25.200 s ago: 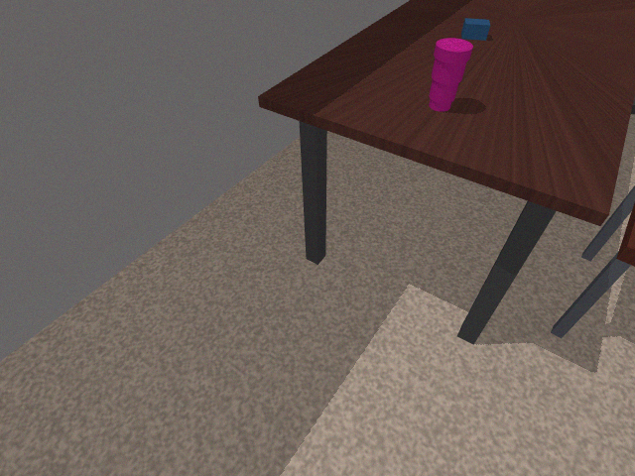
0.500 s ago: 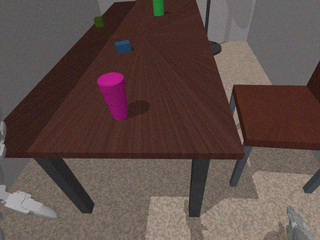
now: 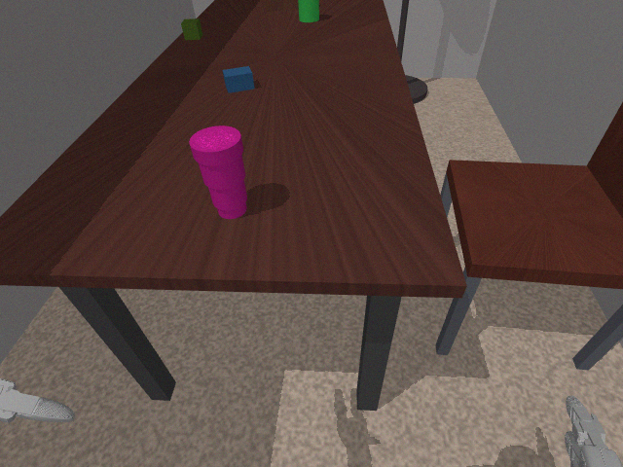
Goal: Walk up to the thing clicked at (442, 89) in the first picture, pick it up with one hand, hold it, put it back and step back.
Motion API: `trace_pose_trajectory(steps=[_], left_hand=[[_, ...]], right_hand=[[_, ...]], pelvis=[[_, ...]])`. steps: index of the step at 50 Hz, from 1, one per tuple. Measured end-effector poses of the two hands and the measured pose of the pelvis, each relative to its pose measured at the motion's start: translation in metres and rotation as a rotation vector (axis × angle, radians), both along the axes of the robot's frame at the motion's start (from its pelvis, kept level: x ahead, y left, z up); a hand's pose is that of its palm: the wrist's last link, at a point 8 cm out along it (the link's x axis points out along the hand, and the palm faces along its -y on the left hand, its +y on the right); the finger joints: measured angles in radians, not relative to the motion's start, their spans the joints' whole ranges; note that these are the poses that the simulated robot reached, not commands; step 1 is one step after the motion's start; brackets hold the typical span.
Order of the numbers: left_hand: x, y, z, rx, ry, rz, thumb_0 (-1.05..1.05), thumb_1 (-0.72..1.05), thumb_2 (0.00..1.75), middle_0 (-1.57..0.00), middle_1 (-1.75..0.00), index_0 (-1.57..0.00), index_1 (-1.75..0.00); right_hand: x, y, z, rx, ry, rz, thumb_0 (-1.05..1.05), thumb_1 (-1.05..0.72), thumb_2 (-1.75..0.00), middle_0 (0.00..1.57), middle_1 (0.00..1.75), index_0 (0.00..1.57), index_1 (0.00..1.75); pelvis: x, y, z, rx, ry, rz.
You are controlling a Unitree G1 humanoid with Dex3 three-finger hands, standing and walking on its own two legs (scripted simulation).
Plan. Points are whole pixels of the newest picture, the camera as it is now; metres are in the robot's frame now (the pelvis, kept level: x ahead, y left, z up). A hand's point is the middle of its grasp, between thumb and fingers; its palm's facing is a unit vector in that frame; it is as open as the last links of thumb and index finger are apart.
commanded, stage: home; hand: left
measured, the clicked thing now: (224, 176) +0.58 +0.21 +0.09
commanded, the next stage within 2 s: none
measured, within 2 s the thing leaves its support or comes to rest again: neither
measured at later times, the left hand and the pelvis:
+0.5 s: hand (186, 430) +0.19 +0.19 -0.04, palm faces +0.13 -0.97 -0.19, open 17.4 cm; pelvis +0.02 +0.01 -0.01, yaw +0 degrees
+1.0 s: hand (207, 434) +0.20 +0.18 -0.07, palm faces +0.10 -0.96 -0.26, open 17.7 cm; pelvis +0.03 +0.00 -0.02, yaw -1 degrees
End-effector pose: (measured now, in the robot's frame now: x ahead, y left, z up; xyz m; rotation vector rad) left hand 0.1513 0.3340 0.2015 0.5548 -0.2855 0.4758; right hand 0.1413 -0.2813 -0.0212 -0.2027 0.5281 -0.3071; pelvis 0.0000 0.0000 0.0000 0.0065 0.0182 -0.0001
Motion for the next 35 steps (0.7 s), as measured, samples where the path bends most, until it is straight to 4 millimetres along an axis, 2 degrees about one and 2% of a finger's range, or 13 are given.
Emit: trace_pose_trajectory(steps=[4, 9, 12, 14, 19, 22, 27, 30, 35], left_hand=[[0.008, 0.005, -0.026, -0.083, 0.06, 0.013, -0.01, -0.52, 0.07, -0.06, -0.06, -0.07, -0.07], [0.014, -0.021, -0.083, -0.225, 0.24, -0.059, -0.01, -0.49, 0.09, -0.06, -0.07, -0.06, -0.07], [0.011, -0.035, -0.114, -0.296, 0.36, -0.083, -0.01, -0.48, 0.1, -0.06, -0.07, -0.07, -0.07], [0.009, -0.04, -0.128, -0.326, 0.417, -0.084, -0.01, -0.47, 0.1, -0.06, -0.07, -0.07, -0.07], [0.009, -0.051, -0.164, -0.398, 0.533, -0.076, -0.01, -0.5, 0.08, -0.06, -0.06, -0.06, -0.07], [0.013, -0.068, -0.192, -0.461, 0.62, -0.102, -0.01, -0.53, 0.07, -0.05, -0.06, -0.06, -0.06], [0.019, -0.102, -0.233, -0.557, 0.746, -0.171, -0.01, -0.54, 0.06, -0.05, -0.05, -0.06, -0.06], [0.02, -0.108, -0.245, -0.573, 0.803, -0.169, -0.01, -0.54, 0.05, -0.06, -0.05, -0.06, -0.06], [0.023, -0.099, -0.248, -0.53, 0.832, -0.124, -0.01, -0.56, 0.04, -0.05, -0.05, -0.06, -0.05]], right_hand=[[0.007, 0.024, -0.006, 0.044, -0.008, 0.05, -0.01, 0.19, -0.29, 0.1, 0.13, 0.1, 0.13], [0.015, 0.068, -0.022, 0.139, 0.031, 0.133, 0.0, -0.08, -0.44, 0.12, 0.17, 0.13, 0.16], [0.016, 0.082, -0.03, 0.161, 0.072, 0.156, 0.0, -0.23, -0.52, 0.14, 0.19, 0.14, 0.19], [0.016, 0.081, -0.033, 0.15, 0.095, 0.149, 0.0, -0.32, -0.57, 0.15, 0.21, 0.15, 0.2], [0.024, 0.063, -0.03, 0.075, 0.096, 0.11, 0.01, -0.49, -0.67, 0.17, 0.23, 0.17, 0.23], [0.03, 0.061, -0.027, 0.055, 0.085, 0.112, 0.01, -0.61, -0.74, 0.17, 0.25, 0.18, 0.25], [0.033, 0.07, -0.026, 0.065, 0.085, 0.12, 0.01, -0.77, -0.83, 0.19, 0.28, 0.19, 0.27], [0.03, 0.068, -0.029, 0.061, 0.1, 0.111, 0.01, -0.82, -0.86, 0.19, 0.29, 0.2, 0.28], [0.023, 0.057, -0.052, 0.046, 0.203, 0.078, 0.01, -0.87, -0.89, 0.2, 0.3, 0.21, 0.29]], pelvis=[[0.0, 0.003, 0.001, 0.0, 0.007, -0.005], [0.004, 0.008, 0.001, -0.003, 0.032, -0.007], [0.007, 0.01, 0.0, -0.006, 0.045, -0.006], [0.011, 0.011, -0.001, -0.009, 0.053, -0.006], [0.016, 0.013, -0.003, -0.011, 0.065, -0.008], [0.018, 0.013, -0.005, -0.01, 0.078, -0.008], [0.021, 0.01, -0.008, -0.013, 0.102, -0.008], [0.023, 0.009, -0.01, -0.016, 0.109, -0.011], [0.025, 0.008, -0.014, -0.028, 0.111, -0.01]])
